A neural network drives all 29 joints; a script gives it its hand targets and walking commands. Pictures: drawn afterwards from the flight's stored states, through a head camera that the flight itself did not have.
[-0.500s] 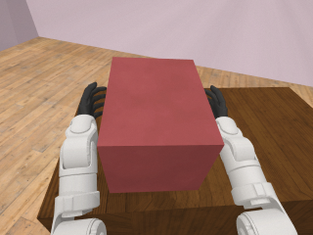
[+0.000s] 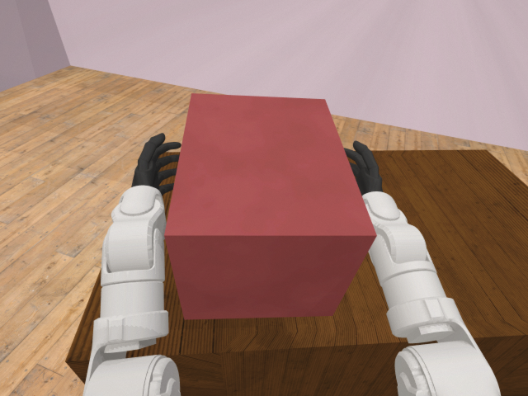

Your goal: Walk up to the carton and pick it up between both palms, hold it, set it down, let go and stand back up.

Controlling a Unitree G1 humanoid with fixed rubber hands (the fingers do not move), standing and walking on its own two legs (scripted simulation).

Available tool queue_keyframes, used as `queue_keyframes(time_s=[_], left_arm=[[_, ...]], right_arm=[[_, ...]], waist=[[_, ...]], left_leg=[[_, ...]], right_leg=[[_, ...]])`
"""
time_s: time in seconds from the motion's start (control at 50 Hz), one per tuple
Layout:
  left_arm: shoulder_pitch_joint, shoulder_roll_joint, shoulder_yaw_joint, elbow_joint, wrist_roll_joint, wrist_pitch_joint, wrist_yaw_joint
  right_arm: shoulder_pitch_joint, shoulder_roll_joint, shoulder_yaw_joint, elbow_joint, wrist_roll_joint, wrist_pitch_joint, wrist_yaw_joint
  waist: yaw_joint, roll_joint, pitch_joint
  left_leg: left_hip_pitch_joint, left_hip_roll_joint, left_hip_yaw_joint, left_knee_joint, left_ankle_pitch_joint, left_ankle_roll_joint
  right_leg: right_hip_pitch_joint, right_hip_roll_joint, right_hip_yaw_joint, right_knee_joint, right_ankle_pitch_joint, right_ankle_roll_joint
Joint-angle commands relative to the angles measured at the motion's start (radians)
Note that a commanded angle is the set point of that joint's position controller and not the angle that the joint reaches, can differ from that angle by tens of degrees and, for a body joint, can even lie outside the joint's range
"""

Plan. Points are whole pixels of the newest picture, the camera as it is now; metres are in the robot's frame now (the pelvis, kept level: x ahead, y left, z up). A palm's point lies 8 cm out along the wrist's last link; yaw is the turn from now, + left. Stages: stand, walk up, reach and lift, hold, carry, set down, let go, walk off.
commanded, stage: hold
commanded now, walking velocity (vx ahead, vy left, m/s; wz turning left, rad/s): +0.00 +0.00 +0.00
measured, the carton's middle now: (259, 201) +0.39 +0.00 +0.14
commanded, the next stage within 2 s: set down in 1.94 s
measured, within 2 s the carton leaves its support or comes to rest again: neither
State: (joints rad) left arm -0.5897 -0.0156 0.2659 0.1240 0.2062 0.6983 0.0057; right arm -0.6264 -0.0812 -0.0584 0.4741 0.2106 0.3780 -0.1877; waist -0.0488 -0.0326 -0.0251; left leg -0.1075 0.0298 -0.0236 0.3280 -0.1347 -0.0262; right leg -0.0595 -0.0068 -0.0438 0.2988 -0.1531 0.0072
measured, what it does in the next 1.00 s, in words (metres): stands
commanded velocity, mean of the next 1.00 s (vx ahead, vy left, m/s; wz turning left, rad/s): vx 0.00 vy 0.00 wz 0.00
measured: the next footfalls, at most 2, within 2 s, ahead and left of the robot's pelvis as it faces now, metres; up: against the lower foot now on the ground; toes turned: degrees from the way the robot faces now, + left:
none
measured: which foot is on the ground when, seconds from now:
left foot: down 0.00-1.00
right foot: down 0.00-1.00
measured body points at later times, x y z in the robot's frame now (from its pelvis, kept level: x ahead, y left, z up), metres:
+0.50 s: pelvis +0.01 +0.00 +0.00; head -0.03 +0.02 +0.45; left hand +0.38 +0.16 +0.18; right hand +0.38 -0.16 +0.17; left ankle +0.03 +0.13 -0.75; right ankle +0.01 -0.12 -0.75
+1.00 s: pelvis +0.01 +0.00 +0.00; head -0.03 +0.01 +0.45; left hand +0.38 +0.16 +0.19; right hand +0.38 -0.16 +0.17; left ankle +0.03 +0.13 -0.75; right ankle +0.01 -0.12 -0.75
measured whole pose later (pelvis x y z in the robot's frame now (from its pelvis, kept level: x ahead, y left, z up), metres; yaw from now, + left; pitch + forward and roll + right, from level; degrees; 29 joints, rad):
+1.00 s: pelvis +0.01 +0.00 +0.00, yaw +0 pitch -5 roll -1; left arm -0.56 -0.02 0.26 0.07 0.20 0.70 0.01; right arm -0.60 -0.09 -0.04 0.43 0.23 0.38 -0.20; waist -0.05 -0.02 -0.01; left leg -0.09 0.03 -0.03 0.33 -0.15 -0.03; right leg -0.03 -0.01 -0.05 0.28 -0.16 0.01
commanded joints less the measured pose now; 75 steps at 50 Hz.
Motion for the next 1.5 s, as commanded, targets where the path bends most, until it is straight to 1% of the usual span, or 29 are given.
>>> queue_keyframes(time_s=[0.0,0.14,0.18,0.2,0.26,0.3,0.34,0.38,0.4,0.44,0.54,0.6,0.64,0.7,0.76,0.8,0.88,0.9,0.92,0.96,1.04,1.1,1.18,1.28,1.34,1.38,1.4,1.44,1.48], left_arm=[[-0.686,-0.569,-0.543,-0.084,-0.136,-0.079,-0.143],[-0.729,-0.578,-0.563,-0.12,-0.156,-0.095,-0.138],[-0.705,-0.618,-0.603,-0.126,-0.163,-0.089,-0.133],[-0.697,-0.582,-0.566,-0.093,-0.143,-0.087,-0.137],[-0.62,-0.601,-0.58,-0.131,-0.146,-0.079,-0.137],[-0.619,-0.575,-0.548,-0.109,-0.122,-0.078,-0.14],[-0.615,-0.576,-0.559,-0.132,-0.136,-0.075,-0.141],[-0.616,-0.573,-0.567,-0.151,-0.147,-0.083,-0.139],[-0.666,-0.585,-0.613,-0.245,-0.174,-0.095,-0.134],[-0.607,-0.583,-0.611,-0.208,-0.169,-0.087,-0.131],[-0.614,-0.562,-0.613,-0.232,-0.172,-0.08,-0.137],[-0.603,-0.572,-0.62,-0.259,-0.168,-0.082,-0.13],[-0.588,-0.549,-0.59,-0.21,-0.151,-0.072,-0.141],[-0.617,-0.536,-0.574,-0.211,-0.149,-0.074,-0.142],[-0.604,-0.538,-0.567,-0.164,-0.144,-0.077,-0.14],[-0.665,-0.549,-0.594,-0.185,-0.156,-0.079,-0.142],[-0.601,-0.564,-0.564,-0.167,-0.137,-0.066,-0.152],[-0.583,-0.58,-0.591,-0.213,-0.159,-0.07,-0.148],[-0.606,-0.558,-0.578,-0.174,-0.138,-0.07,-0.148],[-0.612,-0.54,-0.551,-0.168,-0.129,-0.072,-0.154],[-0.658,-0.545,-0.559,-0.146,-0.138,-0.07,-0.155],[-0.644,-0.571,-0.594,-0.172,-0.149,-0.078,-0.144],[-0.599,-0.549,-0.566,-0.169,-0.135,-0.075,-0.141],[-0.634,-0.557,-0.576,-0.18,-0.133,-0.068,-0.146],[-0.634,-0.566,-0.566,-0.132,-0.134,-0.066,-0.138],[-0.661,-0.563,-0.584,-0.174,-0.15,-0.083,-0.141],[-0.632,-0.577,-0.597,-0.229,-0.163,-0.085,-0.135],[-0.669,-0.565,-0.587,-0.194,-0.146,-0.09,-0.135],[-0.644,-0.555,-0.551,-0.122,-0.131,-0.08,-0.139]], right_arm=[[-0.89,0.621,0.441,-0.348,0.087,-0.079,0.107],[-0.889,0.638,0.431,-0.336,0.088,-0.085,0.109],[-0.9,0.626,0.441,-0.368,0.09,-0.1,0.106],[-0.853,0.624,0.417,-0.29,0.088,-0.081,0.106],[-0.838,0.601,0.445,-0.395,0.102,-0.095,0.102],[-0.797,0.591,0.445,-0.331,0.099,-0.078,0.102],[-0.842,0.603,0.463,-0.394,0.105,-0.088,0.101],[-0.846,0.613,0.487,-0.424,0.114,-0.086,0.097],[-0.822,0.632,0.495,-0.445,0.127,-0.088,0.095],[-0.817,0.605,0.508,-0.482,0.129,-0.085,0.085],[-0.77,0.617,0.491,-0.446,0.117,-0.064,0.087],[-0.824,0.615,0.52,-0.529,0.142,-0.086,0.088],[-0.802,0.604,0.508,-0.483,0.117,-0.069,0.084],[-0.769,0.597,0.482,-0.407,0.103,-0.07,0.094],[-0.85,0.615,0.504,-0.478,0.111,-0.081,0.091],[-0.815,0.62,0.467,-0.4,0.096,-0.066,0.091],[-0.788,0.606,0.464,-0.399,0.098,-0.069,0.087],[-0.816,0.604,0.5,-0.487,0.113,-0.084,0.083],[-0.792,0.594,0.474,-0.394,0.104,-0.067,0.081],[-0.828,0.618,0.489,-0.434,0.115,-0.067,0.082],[-0.833,0.604,0.463,-0.374,0.085,-0.072,0.086],[-0.827,0.615,0.464,-0.406,0.097,-0.076,0.094],[-0.81,0.605,0.498,-0.435,0.11,-0.073,0.088],[-0.808,0.593,0.457,-0.381,0.091,-0.074,0.094],[-0.869,0.594,0.453,-0.419,0.095,-0.09,0.104],[-0.827,0.631,0.46,-0.394,0.085,-0.083,0.101],[-0.854,0.635,0.489,-0.481,0.114,-0.1,0.101],[-0.846,0.616,0.479,-0.411,0.099,-0.087,0.101],[-0.849,0.615,0.457,-0.386,0.08,-0.079,0.101]], waist=[[0.004,0.037,-0.426],[-0.006,0.038,-0.465],[-0.018,0.091,-0.487],[-0.028,0.078,-0.42],[-0.021,0.083,-0.491],[-0.017,0.076,-0.417],[0.003,0.04,-0.434],[-0.005,0.026,-0.465],[-0.011,0.05,-0.521],[-0.012,0.034,-0.495],[-0.018,0.034,-0.477],[-0.01,0.084,-0.544],[-0.008,0.027,-0.47],[-0.013,0.052,-0.442],[0.02,0.014,-0.476],[-0.026,0.04,-0.453],[-0.012,0.047,-0.439],[-0.007,0.046,-0.527],[-0.027,0.05,-0.425],[0.004,0.024,-0.443],[-0.016,0.036,-0.409],[-0.024,0.076,-0.455],[-0.006,0.02,-0.463],[-0.019,0.064,-0.4],[0.003,0.072,-0.432],[-0.02,0.05,-0.466],[0.002,0.063,-0.566],[-0.013,0.061,-0.484],[0.002,0.006,-0.422]], left_leg=[[0.149,-0.069,0.021,-0.012,0.132,0.009],[0.16,-0.074,0.026,-0.001,0.162,-0.004],[0.185,-0.069,0.022,0.005,0.196,-0.014],[0.175,-0.07,0.026,-0.005,0.169,-0.015],[0.221,-0.07,0.021,0.008,0.266,-0.019],[0.193,-0.067,0.019,0.012,0.278,-0.021],[0.186,-0.069,0.027,0.008,0.262,-0.006],[0.209,-0.075,0.024,0.015,0.293,-0.011],[0.22,-0.073,0.02,0.035,0.35,-0.022],[0.21,-0.076,0.014,0.037,0.351,-0.014],[0.186,-0.079,0.026,0.015,0.279,-0.017],[0.226,-0.069,0.013,0.035,0.324,-0.029],[0.189,-0.082,0.028,0.011,0.262,-0.008],[0.177,-0.078,0.03,-0.003,0.207,-0.008],[0.166,-0.079,0.021,0.008,0.221,0.006],[0.194,-0.075,0.023,0.003,0.215,-0.003],[0.189,-0.075,0.021,0.003,0.247,-0.007],[0.217,-0.076,0.019,0.014,0.3,-0.012],[0.2,-0.076,0.017,0.011,0.268,-0.018],[0.177,-0.08,0.026,0.007,0.22,-0.003],[0.171,-0.076,0.029,-0.009,0.18,-0.002],[0.194,-0.077,0.025,0.005,0.228,-0.015],[0.217,-0.076,0.022,0.014,0.303,-0.011],[0.176,-0.068,0.023,-0.007,0.213,-0.016],[0.17,-0.067,0.023,-0.006,0.198,-0.007],[0.191,-0.073,0.022,0.01,0.229,-0.008],[0.223,-0.069,0.017,0.028,0.317,-0.017],[0.202,-0.067,0.017,0.013,0.244,-0.011],[0.158,-0.074,0.023,-0.017,0.158,0.015]], right_leg=[[0.065,0.058,-0.013,-0.034,0.082,0.043],[0.059,0.065,-0.012,-0.025,0.094,0.045],[0.07,0.068,-0.018,-0.029,0.104,0.036],[0.048,0.059,-0.015,-0.039,0.081,0.044],[0.088,0.065,-0.024,-0.041,0.183,0.041],[0.075,0.069,-0.023,-0.028,0.17,0.039],[0.082,0.071,-0.023,-0.037,0.178,0.044],[0.11,0.067,-0.021,-0.023,0.232,0.049],[0.126,0.076,-0.026,-0.006,0.278,0.053],[0.117,0.071,-0.013,-0.012,0.319,0.051],[0.106,0.069,-0.008,-0.015,0.246,0.055],[0.126,0.074,-0.011,0.003,0.274,0.043],[0.122,0.064,-0.009,-0.02,0.252,0.057],[0.094,0.055,-0.018,-0.022,0.193,0.05],[0.124,0.06,-0.008,-0.017,0.226,0.052],[0.087,0.057,-0.007,-0.026,0.202,0.054],[0.109,0.06,-0.011,-0.024,0.236,0.05],[0.147,0.065,-0.016,-0.015,0.282,0.048],[0.103,0.062,-0.018,-0.026,0.239,0.05],[0.121,0.067,-0.012,-0.016,0.219,0.058],[0.079,0.059,-0.02,-0.034,0.146,0.049],[0.08,0.058,-0.014,-0.028,0.19,0.048],[0.108,0.068,-0.022,-0.015,0.256,0.053],[0.071,0.065,-0.021,-0.035,0.125,0.039],[0.065,0.065,-0.017,-0.037,0.119,0.036],[0.097,0.062,-0.024,-0.028,0.179,0.043],[0.125,0.078,-0.018,-0.004,0.258,0.038],[0.083,0.063,-0.015,-0.017,0.183,0.041],[0.069,0.055,-0.01,-0.043,0.117,0.049]])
